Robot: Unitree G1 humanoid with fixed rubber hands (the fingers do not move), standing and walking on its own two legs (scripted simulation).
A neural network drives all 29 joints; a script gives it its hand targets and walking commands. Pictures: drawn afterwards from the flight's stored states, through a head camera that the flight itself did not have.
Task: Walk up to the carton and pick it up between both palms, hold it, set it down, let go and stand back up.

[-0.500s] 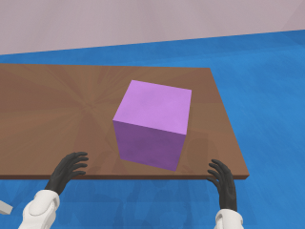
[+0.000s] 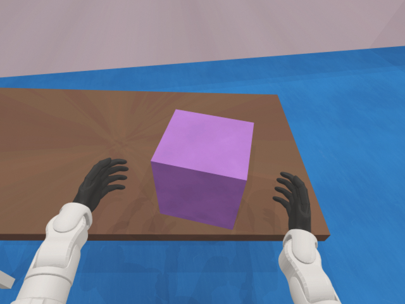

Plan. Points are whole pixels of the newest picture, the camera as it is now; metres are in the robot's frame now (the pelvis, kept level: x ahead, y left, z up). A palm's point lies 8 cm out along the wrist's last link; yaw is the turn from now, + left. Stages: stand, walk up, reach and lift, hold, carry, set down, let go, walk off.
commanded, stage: reach and lift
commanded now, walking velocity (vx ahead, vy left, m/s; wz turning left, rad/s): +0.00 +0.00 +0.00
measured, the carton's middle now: (204, 170) +0.45 +0.05 -0.03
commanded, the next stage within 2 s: none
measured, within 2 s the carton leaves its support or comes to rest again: neither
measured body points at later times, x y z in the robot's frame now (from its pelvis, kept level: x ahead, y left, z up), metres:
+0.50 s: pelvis +0.00 +0.00 +0.00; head +0.02 +0.02 +0.45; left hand +0.38 +0.25 +0.09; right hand +0.37 -0.14 +0.09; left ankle -0.01 +0.12 -0.74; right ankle -0.01 -0.14 -0.74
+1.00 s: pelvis +0.00 +0.00 +0.00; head +0.01 +0.03 +0.45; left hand +0.44 +0.23 +0.13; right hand +0.42 -0.15 +0.14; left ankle -0.01 +0.12 -0.74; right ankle -0.01 -0.14 -0.74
